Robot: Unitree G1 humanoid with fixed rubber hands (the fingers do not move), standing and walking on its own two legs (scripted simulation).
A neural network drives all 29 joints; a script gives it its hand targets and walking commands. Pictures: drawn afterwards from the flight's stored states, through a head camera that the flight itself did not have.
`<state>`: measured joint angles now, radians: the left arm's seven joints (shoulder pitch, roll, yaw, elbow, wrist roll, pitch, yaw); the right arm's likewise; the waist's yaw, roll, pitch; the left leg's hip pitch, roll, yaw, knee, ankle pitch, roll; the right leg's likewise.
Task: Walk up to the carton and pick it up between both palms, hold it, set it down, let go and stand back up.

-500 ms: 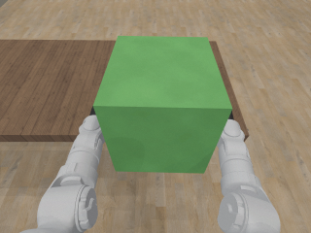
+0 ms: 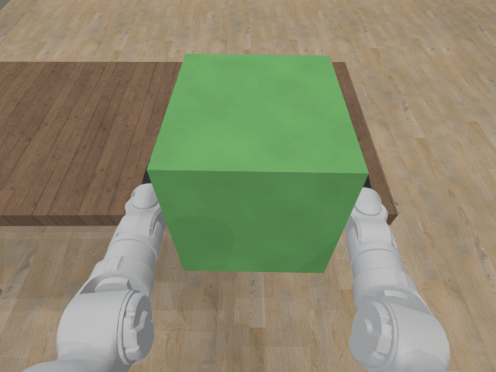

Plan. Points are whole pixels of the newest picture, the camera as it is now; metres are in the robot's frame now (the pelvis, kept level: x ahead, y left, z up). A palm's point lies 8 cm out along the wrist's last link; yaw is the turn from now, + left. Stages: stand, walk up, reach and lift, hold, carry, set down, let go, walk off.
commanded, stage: set down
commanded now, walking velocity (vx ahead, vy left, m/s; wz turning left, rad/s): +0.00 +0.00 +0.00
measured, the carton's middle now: (255, 164) +0.46 -0.03 +0.07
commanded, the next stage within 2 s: none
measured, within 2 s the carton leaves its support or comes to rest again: neither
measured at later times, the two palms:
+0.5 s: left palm (147, 157) +0.47 +0.15 +0.09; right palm (374, 166) +0.43 -0.23 +0.08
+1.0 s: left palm (118, 152) +0.44 +0.18 +0.13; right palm (407, 164) +0.40 -0.25 +0.12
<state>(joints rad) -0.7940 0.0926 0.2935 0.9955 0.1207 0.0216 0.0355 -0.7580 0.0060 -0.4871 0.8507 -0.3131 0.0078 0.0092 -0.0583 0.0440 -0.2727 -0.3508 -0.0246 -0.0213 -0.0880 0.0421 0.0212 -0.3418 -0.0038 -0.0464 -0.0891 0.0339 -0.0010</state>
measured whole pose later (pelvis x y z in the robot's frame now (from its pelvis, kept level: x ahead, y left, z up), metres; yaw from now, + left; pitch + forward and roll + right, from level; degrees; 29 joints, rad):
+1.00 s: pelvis -0.06 +0.00 -0.01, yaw -4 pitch +27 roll +0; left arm -1.15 0.44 -0.07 1.22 -0.40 0.18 0.08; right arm -1.15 -0.33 -0.06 1.15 0.20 0.20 -0.04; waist -0.04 0.04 -0.31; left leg -0.69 -0.01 0.00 0.28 -0.06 0.01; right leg -0.70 0.01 0.02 0.26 -0.03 0.00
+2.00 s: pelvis -0.03 -0.01 +0.01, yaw -3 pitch +13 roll +0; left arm -0.89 0.47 0.10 0.71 -0.28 0.49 -0.06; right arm -0.86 -0.36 -0.06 0.66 0.30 0.46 -0.10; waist -0.05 0.02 -0.15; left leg -0.28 -0.01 -0.02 0.08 -0.03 0.00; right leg -0.27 0.02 0.00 0.03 0.01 -0.01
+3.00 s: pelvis -0.03 +0.00 +0.00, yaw -5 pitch +4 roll +0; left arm -0.14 0.31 0.05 0.27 -0.25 0.18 -0.02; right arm -0.10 -0.32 0.00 0.27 0.31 0.12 -0.04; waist 0.01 -0.01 -0.05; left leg -0.18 -0.01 0.01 0.25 -0.15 0.02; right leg -0.18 0.02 0.03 0.21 -0.10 0.00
